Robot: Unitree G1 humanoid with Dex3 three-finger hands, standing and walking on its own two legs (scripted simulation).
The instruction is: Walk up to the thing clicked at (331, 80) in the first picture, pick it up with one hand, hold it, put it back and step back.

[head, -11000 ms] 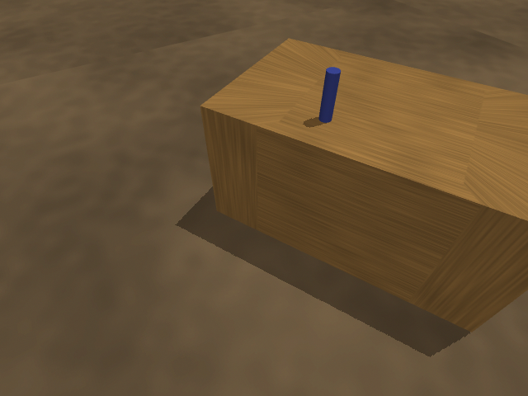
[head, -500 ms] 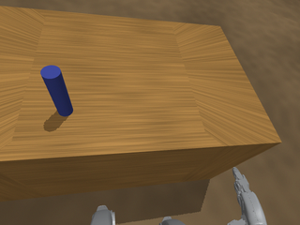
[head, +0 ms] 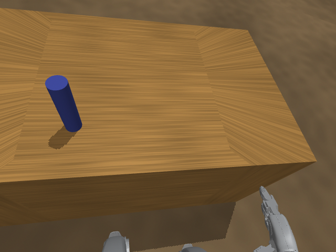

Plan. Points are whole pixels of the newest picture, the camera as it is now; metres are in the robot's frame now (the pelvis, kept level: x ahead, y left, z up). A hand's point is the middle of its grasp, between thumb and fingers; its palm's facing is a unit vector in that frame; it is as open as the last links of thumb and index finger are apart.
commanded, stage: approach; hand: left
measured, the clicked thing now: (66, 107) +0.49 +0.24 -0.01
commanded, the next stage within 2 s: close in in 0.38 s
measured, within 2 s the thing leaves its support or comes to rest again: neither
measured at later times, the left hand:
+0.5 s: hand (21, 143) +0.40 +0.33 -0.04, palm faces +0.19 -0.98 +0.10, open 17.7 cm
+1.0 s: hand (54, 131) +0.44 +0.26 -0.05, palm faces +0.23 -0.97 +0.04, open 17.6 cm
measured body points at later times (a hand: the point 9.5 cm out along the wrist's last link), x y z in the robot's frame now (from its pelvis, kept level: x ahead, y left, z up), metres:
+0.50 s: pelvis -0.02 +0.00 -0.03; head +0.12 +0.09 +0.39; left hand +0.39 +0.38 -0.04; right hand +0.16 -0.25 -0.01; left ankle +0.05 +0.11 -0.67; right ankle -0.04 -0.16 -0.67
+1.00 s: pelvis -0.03 +0.00 -0.05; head +0.12 +0.07 +0.37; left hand +0.42 +0.32 -0.05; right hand +0.13 -0.24 -0.02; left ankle +0.05 +0.11 -0.67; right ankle -0.04 -0.16 -0.67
